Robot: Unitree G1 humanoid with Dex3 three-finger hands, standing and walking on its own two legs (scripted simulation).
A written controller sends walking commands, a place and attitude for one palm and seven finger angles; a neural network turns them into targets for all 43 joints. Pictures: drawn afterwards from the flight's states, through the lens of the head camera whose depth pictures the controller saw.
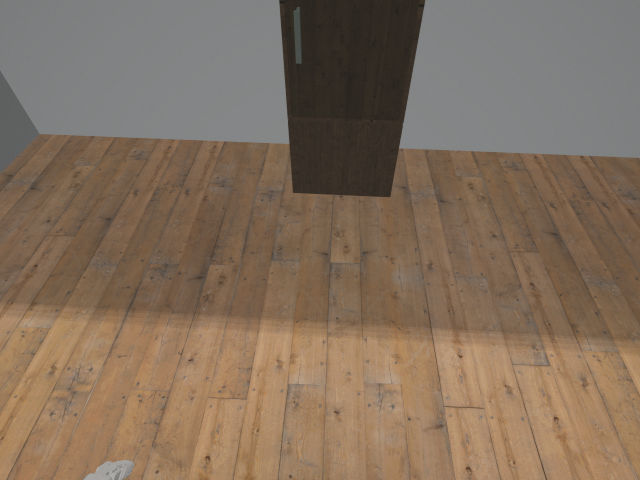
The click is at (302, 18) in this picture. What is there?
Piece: cupboard door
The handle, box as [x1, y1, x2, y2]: [293, 7, 301, 63]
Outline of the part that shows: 297,7 293,12 296,63 301,63 299,7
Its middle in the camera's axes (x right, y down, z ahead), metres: -0.08 -0.68 +1.29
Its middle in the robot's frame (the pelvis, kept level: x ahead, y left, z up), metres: +1.42 +0.14 -0.03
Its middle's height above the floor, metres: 0.74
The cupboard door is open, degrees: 0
